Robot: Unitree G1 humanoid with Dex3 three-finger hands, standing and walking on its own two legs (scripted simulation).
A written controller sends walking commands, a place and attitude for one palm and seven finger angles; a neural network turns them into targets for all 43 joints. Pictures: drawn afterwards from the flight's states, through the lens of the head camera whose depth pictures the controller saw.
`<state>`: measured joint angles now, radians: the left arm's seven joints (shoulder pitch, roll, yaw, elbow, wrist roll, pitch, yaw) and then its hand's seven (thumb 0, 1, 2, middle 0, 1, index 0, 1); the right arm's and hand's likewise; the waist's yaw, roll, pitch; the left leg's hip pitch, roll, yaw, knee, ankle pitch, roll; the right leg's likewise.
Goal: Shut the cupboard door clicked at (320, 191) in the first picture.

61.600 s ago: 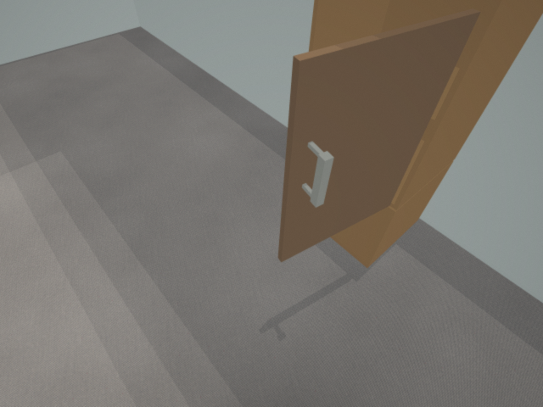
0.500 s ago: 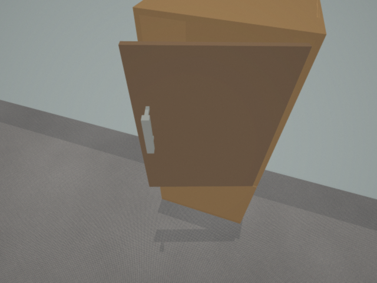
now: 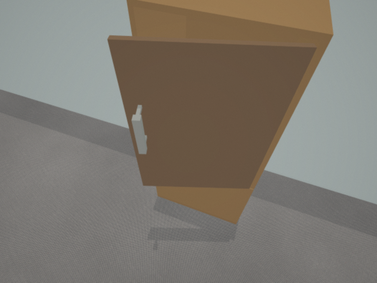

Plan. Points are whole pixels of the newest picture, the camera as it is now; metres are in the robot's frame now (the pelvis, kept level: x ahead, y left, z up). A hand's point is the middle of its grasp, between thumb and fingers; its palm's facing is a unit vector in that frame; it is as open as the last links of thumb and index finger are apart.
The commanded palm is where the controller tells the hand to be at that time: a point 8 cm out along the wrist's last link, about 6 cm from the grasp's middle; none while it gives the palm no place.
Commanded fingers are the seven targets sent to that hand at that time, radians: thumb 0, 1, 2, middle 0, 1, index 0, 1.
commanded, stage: come to a stop and stand still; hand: left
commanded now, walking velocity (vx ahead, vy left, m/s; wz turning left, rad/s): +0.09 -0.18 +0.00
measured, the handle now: (141, 130) +0.48 +0.16 +0.02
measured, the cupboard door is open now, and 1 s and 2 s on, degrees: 19 19 19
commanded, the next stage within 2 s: look again from close up in 1.18 s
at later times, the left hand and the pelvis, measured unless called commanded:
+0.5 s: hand out of the picture +0.03 +0.16 -0.18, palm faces +0.05 -0.98 -0.17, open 7.3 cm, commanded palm none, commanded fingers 0.00 0.90 0.90 -0.20 -0.30 -0.20 -0.30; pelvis +0.03 -0.01 +0.00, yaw -1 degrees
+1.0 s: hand out of the picture +0.07 +0.16 -0.15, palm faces +0.02 -0.95 -0.31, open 7.4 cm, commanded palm none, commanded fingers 0.00 0.90 0.90 -0.20 -0.30 -0.20 -0.30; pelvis -0.01 -0.07 +0.00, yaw +2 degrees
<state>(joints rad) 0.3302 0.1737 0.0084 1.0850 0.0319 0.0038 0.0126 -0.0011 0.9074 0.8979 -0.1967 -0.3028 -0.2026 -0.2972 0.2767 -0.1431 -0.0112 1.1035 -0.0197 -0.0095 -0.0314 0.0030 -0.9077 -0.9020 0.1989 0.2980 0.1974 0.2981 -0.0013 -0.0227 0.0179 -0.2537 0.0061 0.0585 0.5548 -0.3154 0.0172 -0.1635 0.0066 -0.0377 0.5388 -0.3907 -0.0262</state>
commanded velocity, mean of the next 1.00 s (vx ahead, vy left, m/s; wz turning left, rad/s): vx -0.02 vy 0.00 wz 0.00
